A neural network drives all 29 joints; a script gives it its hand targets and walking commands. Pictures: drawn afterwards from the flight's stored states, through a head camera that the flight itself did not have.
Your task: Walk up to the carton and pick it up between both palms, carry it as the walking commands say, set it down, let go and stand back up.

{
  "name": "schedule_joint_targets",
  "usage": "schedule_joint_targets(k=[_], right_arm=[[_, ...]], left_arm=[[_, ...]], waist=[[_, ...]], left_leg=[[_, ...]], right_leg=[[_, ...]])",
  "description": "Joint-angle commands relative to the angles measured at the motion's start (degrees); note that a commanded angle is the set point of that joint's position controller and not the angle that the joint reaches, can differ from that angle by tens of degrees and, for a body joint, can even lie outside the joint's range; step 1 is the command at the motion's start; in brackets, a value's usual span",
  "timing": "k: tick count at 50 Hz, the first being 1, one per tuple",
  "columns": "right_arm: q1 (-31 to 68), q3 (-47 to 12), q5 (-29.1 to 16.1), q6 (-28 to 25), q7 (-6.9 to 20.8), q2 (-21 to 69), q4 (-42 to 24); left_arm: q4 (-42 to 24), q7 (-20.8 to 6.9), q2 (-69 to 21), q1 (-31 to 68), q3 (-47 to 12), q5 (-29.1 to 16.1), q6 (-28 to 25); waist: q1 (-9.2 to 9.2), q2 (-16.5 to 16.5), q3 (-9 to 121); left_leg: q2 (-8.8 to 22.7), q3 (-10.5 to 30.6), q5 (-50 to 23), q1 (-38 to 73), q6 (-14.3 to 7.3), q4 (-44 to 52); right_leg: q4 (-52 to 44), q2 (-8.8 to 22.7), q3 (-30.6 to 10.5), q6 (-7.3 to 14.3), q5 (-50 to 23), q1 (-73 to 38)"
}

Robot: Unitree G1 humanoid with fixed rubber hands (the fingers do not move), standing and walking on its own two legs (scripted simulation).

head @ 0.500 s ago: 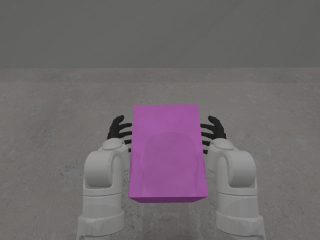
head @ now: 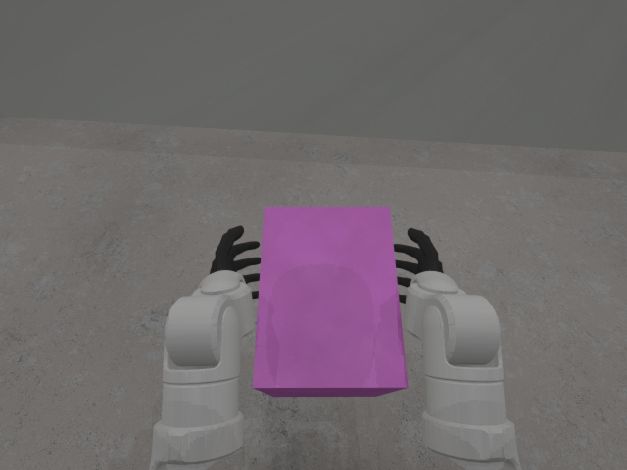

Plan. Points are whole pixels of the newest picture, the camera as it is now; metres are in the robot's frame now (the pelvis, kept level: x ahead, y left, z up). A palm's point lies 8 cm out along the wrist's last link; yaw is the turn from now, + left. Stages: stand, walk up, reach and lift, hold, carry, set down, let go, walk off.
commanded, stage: carry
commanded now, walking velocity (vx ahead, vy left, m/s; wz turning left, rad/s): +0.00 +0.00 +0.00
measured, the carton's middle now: (325, 311) +0.33 +0.01 +0.03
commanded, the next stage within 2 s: none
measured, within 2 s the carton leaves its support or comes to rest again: neither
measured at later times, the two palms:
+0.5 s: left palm (210, 333) +0.25 +0.13 +0.11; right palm (433, 352) +0.24 -0.10 +0.11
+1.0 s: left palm (173, 426) +0.16 +0.14 +0.11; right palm (434, 456) +0.15 -0.09 +0.09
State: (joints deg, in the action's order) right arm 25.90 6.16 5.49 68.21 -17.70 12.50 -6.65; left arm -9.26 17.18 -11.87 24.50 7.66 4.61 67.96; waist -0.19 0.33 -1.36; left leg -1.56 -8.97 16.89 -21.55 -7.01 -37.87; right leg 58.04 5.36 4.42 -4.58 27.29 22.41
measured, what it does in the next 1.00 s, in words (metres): walks backwards: right foot, then right foot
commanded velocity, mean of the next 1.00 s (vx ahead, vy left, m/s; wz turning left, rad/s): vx -0.16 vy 0.00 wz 0.00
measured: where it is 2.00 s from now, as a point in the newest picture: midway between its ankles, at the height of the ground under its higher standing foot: outside the picture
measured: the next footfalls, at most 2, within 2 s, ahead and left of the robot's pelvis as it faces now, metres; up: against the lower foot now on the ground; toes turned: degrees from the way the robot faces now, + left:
right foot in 0.20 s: -0.01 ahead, -0.12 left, +0.00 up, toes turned -9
right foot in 0.94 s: -0.10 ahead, -0.09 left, +0.00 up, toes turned -9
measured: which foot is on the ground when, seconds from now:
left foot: down 0.00-0.92, up 0.94-1.00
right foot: up 0.00-0.18, down 0.20-0.72, up 0.74-0.92, down 0.94-1.00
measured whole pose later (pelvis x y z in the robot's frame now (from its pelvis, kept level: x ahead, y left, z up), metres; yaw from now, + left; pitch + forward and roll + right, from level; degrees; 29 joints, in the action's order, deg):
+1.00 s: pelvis -0.16 +0.05 +0.00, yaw -2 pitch +0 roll -1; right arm 24.5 8.7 5.5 67.6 -16.6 11.9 -6.7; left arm -6.7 17.1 -12.9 26.9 7.6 4.6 68.2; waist -0.1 1.9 -2.2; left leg 0.5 -8.1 19.0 -33.0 8.1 -48.4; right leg 37.4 2.9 6.9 0.1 17.3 19.2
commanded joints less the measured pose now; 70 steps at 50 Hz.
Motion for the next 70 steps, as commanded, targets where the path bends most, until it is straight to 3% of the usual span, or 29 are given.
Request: schedule_joint_targets(k=[1, 6, 10, 12, 13, 18, 22, 26, 27, 28, 30, 31, 33, 35, 37, 41, 44, 45, 46, 48, 50, 51, 53, 54, 55, 58, 65, 69, 70], right_arm=[[13.75, -22.16, -13.03, -0.03, 12.12, 55.7, 2.42], [20.12, -25.6, -15.6, -1.77, 11.66, 58.59, -7.98], [19.63, -26.37, -16.34, -1.71, 12.41, 57.26, -8.17], [23.22, -28.17, -17.64, -1.75, 12.64, 58.27, -10.75], [20.31, -27.61, -17.2, -1.36, 13.03, 58.47, -10.05], [18.56, -26.34, -17.17, -0.88, 13.2, 56.78, -5.5], [16.03, -26.33, -16.17, -0.48, 13.27, 56.55, -4.22], [19.74, -25.67, -16.96, -0.79, 12.92, 56.96, -6.41], [17.96, -24.61, -16.56, -0.54, 13.05, 54.55, -5.95], [16.59, -24.32, -15.89, -0.38, 13.03, 54.8, -5.98], [19.07, -27.3, -17.63, -0.56, 13.03, 55.58, -9.49], [19.16, -26.53, -16.86, -0.52, 13.16, 54.59, -10.09], [12.91, -22.96, -14.64, -0.27, 13.45, 55.18, -0.84], [18.98, -24.8, -16.34, -0.22, 13.65, 53.95, -3.43], [17.78, -22.58, -15.66, -0.09, 13.89, 52.49, -1.44], [20.09, -21.99, -16.05, -0.77, 13.96, 55.03, -3.62], [21.52, -23.08, -17.07, -1.07, 13.21, 55.72, -7.11], [19.85, -22.43, -16.31, -0.92, 12.92, 54.55, -6.1], [16.22, -23.97, -16.64, -0.89, 12.84, 54.71, -5.14], [17.61, -23.77, -15.97, -1.13, 13.25, 54.61, -4.68], [19.73, -24.95, -16.55, -1.78, 13.44, 53.72, -8.03], [22.3, -27.19, -17.54, -1.65, 13.26, 54.8, -9.1], [26.11, -27.26, -18.45, -1.89, 13.01, 52.82, -12.52], [23.12, -26.1, -17.38, -1.09, 12.63, 53.1, -6.55], [21.65, -25.66, -17.9, -0.67, 12.98, 53.19, -5.46], [19.89, -24.49, -15.69, 0.01, 12.72, 53.95, -1.93], [13.63, -21.74, -14.98, -0.81, 12.53, 55.24, -1.28], [21.03, -25.71, -16.57, -1.78, 12.59, 55.29, -7.0], [21.72, -26.12, -16.8, -2.1, 12.07, 56.2, -7.97]], left_arm=[[-1.81, -12.05, -55.64, 23.62, -30.34, -16.25, 1.53], [-3.09, -13.23, -59.55, 21.76, -29.04, -18.35, 0.32], [-1.38, -13.1, -58.97, 18.17, -27.36, -16.69, -0.68], [-1.23, -13.4, -58.74, 19.29, -26.59, -16.57, -1.06], [-1.16, -13.15, -62.01, 18.87, -28.13, -16.89, -1.13], [-1.75, -12.8, -58.39, 20.5, -27.95, -16.3, -0.31], [-2.02, -12.87, -56.9, 19.4, -28.34, -16.28, -0.61], [-4.84, -12.83, -57.03, 24.47, -29.62, -18.2, -0.44], [-2.32, -12.8, -57.28, 20.92, -28.87, -16.95, -0.05], [-1.7, -12.99, -57.27, 20.17, -29.37, -17.47, 0.05], [0.16, -12.83, -58.55, 17.51, -26.8, -16.61, -0.38], [0.61, -13.22, -59.45, 17.59, -27.67, -16.92, 0.12], [-0.03, -12.79, -58.35, 21.5, -28.78, -16.7, 0.71], [0.43, -12.48, -58.4, 20.93, -27.59, -15.65, 1.19], [2.39, -12.29, -57.41, 20.72, -28.72, -15.8, 1.15], [-2.65, -12.15, -58.37, 26.22, -30.96, -17.91, 0.12], [-2.0, -12.11, -59.92, 23.07, -29.63, -17.62, -0.18], [-3.16, -11.93, -58.58, 26.28, -29.69, -18.31, -0.24], [-3.1, -12.12, -59.34, 23.87, -28.13, -17.86, -0.92], [-2.59, -12.56, -59.46, 21.14, -29.83, -17.53, 0.03], [-2.86, -12.6, -59.85, 23.21, -29.53, -16.94, 0.12], [-0.08, -12.62, -59.64, 19.4, -28.08, -15.49, 0.2], [2.75, -12.79, -59.19, 16.97, -27.72, -15.45, 0.36], [1.01, -12.17, -57.05, 19.14, -27.29, -15.16, 0.43], [3.27, -11.87, -57.03, 16.01, -26.29, -13.68, 0.8], [2.19, -11.85, -55.55, 21.32, -27.72, -15.19, 0.68], [-3.03, -11.32, -57.89, 23.07, -31.24, -17.56, 0.27], [-1.32, -12.38, -57.45, 21.04, -28.35, -16.59, -0.5], [-2.28, -12.71, -58.12, 21.2, -27.52, -17.11, -0.8]], waist=[[0.74, 8.93, 22.1], [0.79, 6.4, 29.69], [-0.53, 5.96, 32.53], [-0.78, -9.23, 28.77], [0.03, -10.76, 27.45], [0.17, 7.33, 28.36], [-0.69, 2.85, 27.22], [-0.83, 5.75, 27.61], [-1.82, 12.66, 27.43], [-1.91, 7.7, 27.27], [-0.97, -17.96, 28.89], [-0.16, -17.81, 25.41], [1.44, -9.61, 21.72], [0.94, 12.78, 15.3], [-0.44, 12.18, 18.52], [-1.58, 12.23, 20.84], [-4.05, 12.02, 25.24], [-3.05, -0.96, 27.69], [-1.94, -25.47, 30.84], [0.21, -11.98, 22.87], [2.41, -10.52, 21.35], [2.23, -8.56, 21.76], [1.01, 1.05, 23.6], [0.38, 11.15, 24.76], [0.06, 16.89, 23.55], [0.46, 3.99, 23.28], [0.21, 15.36, 27.63], [-0.77, 12.51, 30.47], [-1.12, 6.04, 29.75]], left_leg=[[16.37, 20.33, -15.4, 16.83, 1.65, 21.22], [19.05, 18.8, -30.43, 17.74, -0.79, 17.5], [14.39, 14.2, -16.91, 12.59, 7.7, 20.15], [7.03, 5.5, -9.41, 2.23, 15.05, 14.4], [9.14, 8.24, -5.08, 8.62, 12.87, 7.29], [18.79, 22.27, -8.8, 17.03, 9.69, 25.37], [18.51, 17.43, 0.26, 9.55, 9.47, 28.12], [17.76, 16.45, -18.02, 13.89, 14.51, 26.71], [16.0, 12.16, -22.91, 4.21, 24.37, 28.48], [12.28, 7.81, -17.49, 2.13, 25.43, 25.86], [8.37, 7.03, -2.43, 4.31, 18.78, -2.6], [9.62, 10.8, 3.63, 5.35, 13.99, -9.27], [11.54, 14.27, 4.15, 13.71, 11.3, -2.94], [23.64, 30.37, -7.81, 10.52, 10.08, 24.69], [27.36, 32.37, 3.41, 6.94, 7.11, 29.04], [16.2, 12.77, 7.84, 1.88, 18.07, 35.45], [9.33, 1.88, -16.87, -4.72, 36.63, 28.52], [5.54, 0.49, -4.51, 2.35, 32.53, 7.09], [7.09, 5.38, 12.22, 6.35, 21.02, -26.8], [7.7, 15.26, 14.14, -4.35, 13.68, -27.72], [10.49, 15.52, 5.28, 2.25, 8.18, -7.22], [6.05, 7.65, -2.06, 5.26, 8.6, -0.64], [12.6, 14.03, -24.51, 13.04, 7.77, 10.32], [24.59, 30.73, -39.96, 15.72, 4.2, 13.89], [28.96, 33.32, -38.13, 11.09, -2.42, 15.81], [25.1, 27.58, -12.27, 7.42, -1.47, 20.3], [19.7, 20.0, -6.35, 8.54, 0.32, 20.4], [17.56, 15.18, 1.7, 2.65, 6.0, 20.33], [14.45, 12.21, 0.98, -5.03, 8.37, 13.67]], right_leg=[[-0.51, -1.6, 0.68, 1.3, 3.65, 4.65], [-17.45, 0.01, -1.64, 1.51, -1.12, -5.05], [-32.79, 0.16, 0.43, 3.01, -11.28, -17.47], [-41.08, 12.56, -15.81, 9.33, 0.28, -20.5], [-39.49, 15.57, -18.87, 10.66, 0.02, -10.82], [-23.24, -0.35, -1.45, 3.93, -6.67, -1.92], [-22.09, -1.41, -0.03, 5.38, -6.22, -8.25], [-24.9, -1.8, 0.72, 4.93, -5.45, -9.33], [-26.47, -1.66, 2.27, 5.77, -0.19, -18.88], [-31.82, -0.22, 0.4, 7.1, -3.78, -20.86], [-41.3, 17.32, -20.69, 14.11, -5.49, -13.11], [-38.6, 21.13, -21.83, 15.09, -13.07, -4.24], [-34.14, 16.44, -13.89, 9.88, -5.65, 10.77], [-11.8, -1.21, 0.74, 2.21, 3.49, 13.15], [3.9, -3.72, -2.63, 2.86, 5.22, 9.88], [-2.05, -4.94, 3.05, 5.35, 0.35, -3.17], [-28.22, -5.98, 8.59, 8.55, 5.49, -26.04], [-40.23, -0.74, 3.96, 10.33, -5.53, -22.61], [-42.32, 14.97, -15.95, 14.84, -11.93, -11.47], [-41.17, 24.59, -25.91, 17.26, -12.68, -2.19], [-29.7, 15.03, -8.86, 9.66, -27.15, -0.29], [-23.45, 9.89, -4.13, 8.03, -35.77, -2.67], [-15.32, 4.19, -1.69, 4.88, -21.73, 3.44], [-6.64, -1.37, 0.9, 2.69, -1.02, 9.35], [4.86, -3.23, -0.44, 3.12, 12.16, 8.98], [12.07, -2.97, -4.21, 3.47, 4.4, 8.94], [-1.84, -4.06, -0.85, 3.18, 1.69, 2.48], [-25.48, -4.65, 1.02, 4.72, -3.21, -11.43], [-33.25, 0.07, -7.04, 6.83, -3.87, -18.73]])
